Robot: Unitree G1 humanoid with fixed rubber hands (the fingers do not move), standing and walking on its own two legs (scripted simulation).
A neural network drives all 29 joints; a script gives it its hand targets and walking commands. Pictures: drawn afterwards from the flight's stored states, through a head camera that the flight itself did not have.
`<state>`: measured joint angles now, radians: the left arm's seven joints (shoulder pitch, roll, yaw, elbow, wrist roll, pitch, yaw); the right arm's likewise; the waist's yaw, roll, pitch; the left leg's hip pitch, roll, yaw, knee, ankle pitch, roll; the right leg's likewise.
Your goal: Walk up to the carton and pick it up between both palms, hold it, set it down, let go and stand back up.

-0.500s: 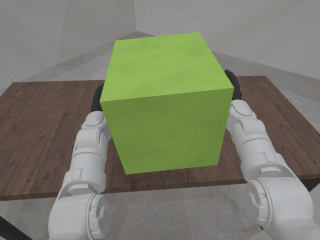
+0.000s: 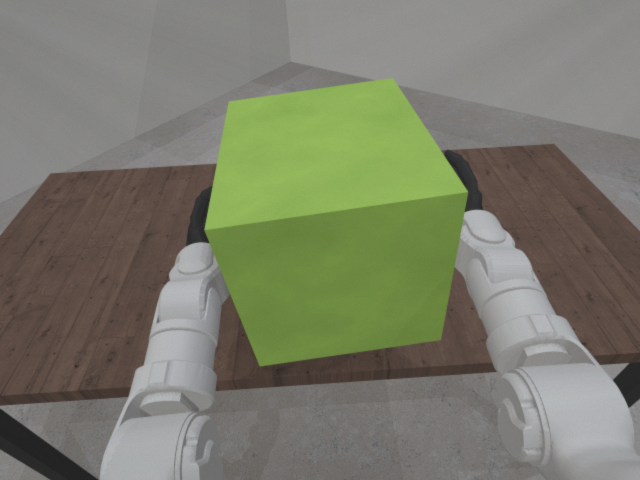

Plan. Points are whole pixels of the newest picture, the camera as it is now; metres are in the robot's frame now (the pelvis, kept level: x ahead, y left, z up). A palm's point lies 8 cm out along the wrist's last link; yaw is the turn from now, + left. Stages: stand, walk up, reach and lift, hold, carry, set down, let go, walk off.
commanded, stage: set down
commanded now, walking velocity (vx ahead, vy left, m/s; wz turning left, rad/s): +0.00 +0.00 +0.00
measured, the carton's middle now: (329, 214) +0.45 +0.02 +0.14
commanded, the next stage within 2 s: none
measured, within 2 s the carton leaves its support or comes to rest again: neither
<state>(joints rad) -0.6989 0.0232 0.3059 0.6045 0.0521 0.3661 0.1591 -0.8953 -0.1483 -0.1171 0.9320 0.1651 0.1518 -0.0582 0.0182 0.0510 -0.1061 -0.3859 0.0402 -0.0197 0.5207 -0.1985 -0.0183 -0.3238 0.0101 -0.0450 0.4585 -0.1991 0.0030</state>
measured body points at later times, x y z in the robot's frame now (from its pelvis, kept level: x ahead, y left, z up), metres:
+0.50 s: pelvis +0.01 +0.00 +0.00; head +0.01 -0.01 +0.45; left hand +0.41 +0.18 +0.13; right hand +0.46 -0.15 +0.15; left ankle +0.04 +0.13 -0.74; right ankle +0.02 -0.12 -0.74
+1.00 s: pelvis +0.02 -0.01 +0.00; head +0.04 -0.03 +0.45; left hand +0.41 +0.18 +0.11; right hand +0.48 -0.15 +0.12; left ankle +0.04 +0.13 -0.74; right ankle +0.02 -0.12 -0.74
